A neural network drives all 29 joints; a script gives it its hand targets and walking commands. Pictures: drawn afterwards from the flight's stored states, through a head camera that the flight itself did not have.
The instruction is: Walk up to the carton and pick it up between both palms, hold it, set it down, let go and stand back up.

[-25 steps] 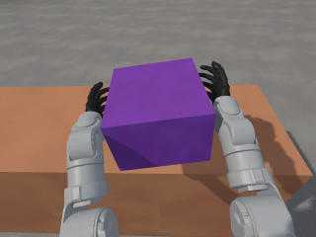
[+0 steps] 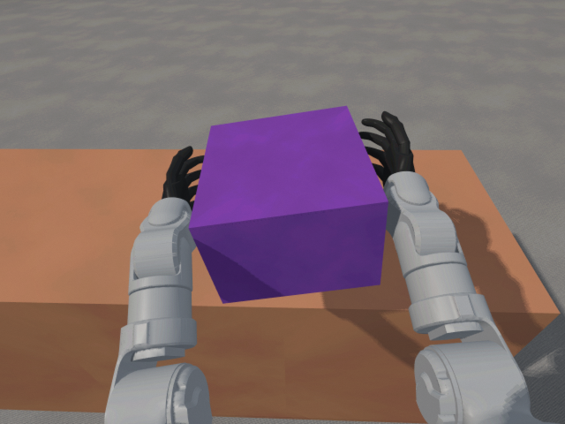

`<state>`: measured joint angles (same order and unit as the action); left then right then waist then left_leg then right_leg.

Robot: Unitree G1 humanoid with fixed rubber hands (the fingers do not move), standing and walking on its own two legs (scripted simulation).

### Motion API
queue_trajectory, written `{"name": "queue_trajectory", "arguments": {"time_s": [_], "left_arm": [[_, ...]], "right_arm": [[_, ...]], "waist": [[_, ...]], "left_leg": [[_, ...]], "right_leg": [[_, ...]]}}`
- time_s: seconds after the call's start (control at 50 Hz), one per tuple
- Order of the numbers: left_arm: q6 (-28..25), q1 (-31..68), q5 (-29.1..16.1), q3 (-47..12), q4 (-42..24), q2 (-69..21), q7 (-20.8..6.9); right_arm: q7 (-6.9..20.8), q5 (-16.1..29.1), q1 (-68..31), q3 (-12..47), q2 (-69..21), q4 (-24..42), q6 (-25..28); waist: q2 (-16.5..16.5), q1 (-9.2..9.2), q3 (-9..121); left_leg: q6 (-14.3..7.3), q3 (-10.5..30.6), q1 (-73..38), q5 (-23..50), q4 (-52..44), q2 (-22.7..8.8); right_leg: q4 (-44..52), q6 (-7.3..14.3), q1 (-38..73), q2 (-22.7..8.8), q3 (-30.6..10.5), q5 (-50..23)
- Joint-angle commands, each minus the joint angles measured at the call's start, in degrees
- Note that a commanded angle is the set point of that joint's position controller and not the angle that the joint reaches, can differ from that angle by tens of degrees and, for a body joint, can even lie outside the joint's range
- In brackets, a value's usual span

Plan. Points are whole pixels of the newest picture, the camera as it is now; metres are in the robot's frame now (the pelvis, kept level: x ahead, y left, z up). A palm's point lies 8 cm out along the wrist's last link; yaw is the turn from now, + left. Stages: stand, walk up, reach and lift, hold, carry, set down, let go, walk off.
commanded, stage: hold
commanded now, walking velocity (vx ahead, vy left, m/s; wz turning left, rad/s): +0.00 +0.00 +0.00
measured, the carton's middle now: (288, 198) +0.39 +0.00 +0.16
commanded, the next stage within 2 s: none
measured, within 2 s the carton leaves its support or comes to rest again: neither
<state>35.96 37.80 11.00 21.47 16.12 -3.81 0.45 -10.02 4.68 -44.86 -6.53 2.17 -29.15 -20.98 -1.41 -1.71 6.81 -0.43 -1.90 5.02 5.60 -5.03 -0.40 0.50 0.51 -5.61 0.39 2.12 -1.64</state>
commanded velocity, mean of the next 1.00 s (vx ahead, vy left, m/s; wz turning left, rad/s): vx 0.00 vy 0.00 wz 0.00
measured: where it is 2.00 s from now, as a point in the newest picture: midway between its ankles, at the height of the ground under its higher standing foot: outside the picture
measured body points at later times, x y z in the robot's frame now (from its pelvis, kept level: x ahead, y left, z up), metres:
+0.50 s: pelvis +0.01 +0.00 +0.00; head -0.01 +0.00 +0.45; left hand +0.39 +0.16 +0.17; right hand +0.41 -0.14 +0.20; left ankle +0.02 +0.12 -0.76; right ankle +0.01 -0.11 -0.76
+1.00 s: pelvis -0.01 +0.00 +0.00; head -0.02 -0.01 +0.45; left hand +0.39 +0.16 +0.17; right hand +0.41 -0.14 +0.19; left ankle +0.02 +0.11 -0.76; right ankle +0.01 -0.11 -0.76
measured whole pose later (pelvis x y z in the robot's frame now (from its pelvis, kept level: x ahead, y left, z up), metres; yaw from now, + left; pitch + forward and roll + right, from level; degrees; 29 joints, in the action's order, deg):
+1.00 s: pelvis -0.01 +0.00 +0.00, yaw +0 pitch +3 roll +0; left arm 37.4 37.3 11.9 22.7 13.5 -5.0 -0.3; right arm -10.2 5.1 -44.3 -6.1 2.1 -27.8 -22.1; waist -2.4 -1.3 5.0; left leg -0.6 -2.2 3.7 6.0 -5.0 -0.3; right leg 0.4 0.4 -4.4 0.4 1.5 -2.1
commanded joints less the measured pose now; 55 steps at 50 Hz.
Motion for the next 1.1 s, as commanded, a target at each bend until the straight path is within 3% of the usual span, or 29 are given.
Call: {"name": "queue_trajectory", "arguments": {"time_s": [0.0,0.08,0.12,0.16,0.28,0.48,0.6,0.76,0.86,0.92,1.04,1.08], "left_arm": [[-5.38,48.41,-6.12,-27.80,-15.43,-26.05,-4.07],[-4.28,46.82,-6.78,-28.80,-18.36,-25.16,-4.25],[-3.55,47.85,-7.03,-29.63,-19.12,-25.31,-4.38],[-3.06,45.76,-7.59,-30.59,-21.53,-25.77,-3.97],[-0.86,46.15,-7.78,-30.25,-21.61,-24.82,-4.36],[1.60,43.53,-6.34,-28.41,-24.15,-23.51,-6.73],[1.35,47.45,-4.71,-26.08,-21.18,-22.96,-6.81],[-0.98,46.74,-3.20,-23.49,-16.63,-23.15,-6.41],[-2.99,47.69,-3.98,-24.69,-16.70,-23.88,-5.40],[-4.29,48.09,-4.57,-25.45,-15.42,-24.30,-4.45],[-7.14,53.58,-4.69,-25.39,-9.54,-24.34,-3.38],[-8.09,53.92,-5.76,-27.32,-9.99,-26.12,-2.86]], "right_arm": [[2.41,6.71,-39.87,24.57,-31.46,15.58,2.19],[2.00,8.05,-38.98,25.90,-31.46,18.08,1.59],[1.98,7.77,-39.29,25.22,-30.14,18.22,1.24],[1.95,9.18,-38.28,26.74,-31.12,21.05,1.11],[2.10,8.10,-39.02,24.04,-29.19,20.98,-0.36],[1.36,7.94,-37.23,23.32,-28.78,21.60,-2.29],[2.92,5.10,-41.63,19.73,-27.78,19.51,-1.53],[3.18,4.27,-41.73,21.04,-28.86,17.45,0.08],[3.01,5.26,-42.69,22.64,-30.77,17.98,1.62],[2.96,5.25,-42.17,22.84,-30.64,17.37,2.31],[3.50,2.62,-44.38,18.92,-30.28,12.10,3.48],[3.51,3.10,-44.38,19.87,-31.48,13.27,3.83]], "waist": [[-0.16,-0.34,35.65],[-0.03,0.10,35.22],[-0.62,-0.80,34.98],[-0.98,-0.08,35.81],[-0.97,-1.15,31.80],[-1.31,-1.67,31.74],[-1.01,-1.08,30.21],[1.97,0.18,31.47],[1.54,1.27,33.63],[2.81,0.96,33.71],[1.66,0.29,33.56],[0.80,-0.19,35.71]], "left_leg": [[-2.31,0.20,-13.32,11.98,5.32,1.69],[-1.77,0.27,-14.20,13.54,5.43,1.46],[-1.38,0.44,-14.17,13.77,5.45,1.49],[-1.15,0.39,-15.97,15.73,6.10,1.25],[-1.29,0.55,-15.35,12.07,6.36,0.78],[-0.78,0.12,-15.41,15.42,5.14,1.45],[-1.75,-0.33,-13.50,7.64,3.45,0.96],[-3.24,-0.52,-11.35,7.33,2.59,1.51],[-3.64,-0.43,-12.03,7.02,2.83,1.45],[-3.80,-0.17,-10.91,5.70,3.30,1.30],[-3.87,-0.68,-10.08,0.93,5.17,1.27],[-3.62,-0.64,-11.94,2.81,6.35,1.20]], "right_leg": [[-5.98,0.00,16.48,1.54,-0.80,-17.81],[-5.59,-0.20,16.31,1.75,-0.70,-17.87],[-5.86,-0.14,15.74,1.94,-0.75,-17.38],[-5.77,0.29,16.01,2.06,-0.52,-18.20],[-4.85,0.08,12.17,2.21,-0.60,-12.78],[-4.39,-0.88,16.21,2.19,-0.31,-18.20],[-3.72,-0.63,13.11,1.96,-0.01,-9.94],[-4.95,-1.33,16.99,1.40,-0.35,-14.60],[-5.86,-0.70,17.15,1.14,-0.78,-14.80],[-6.31,-0.68,16.62,1.13,-0.82,-13.60],[-6.12,-0.03,8.77,1.32,-0.52,-3.68],[-6.02,0.41,8.12,1.50,-0.42,-4.41]]}}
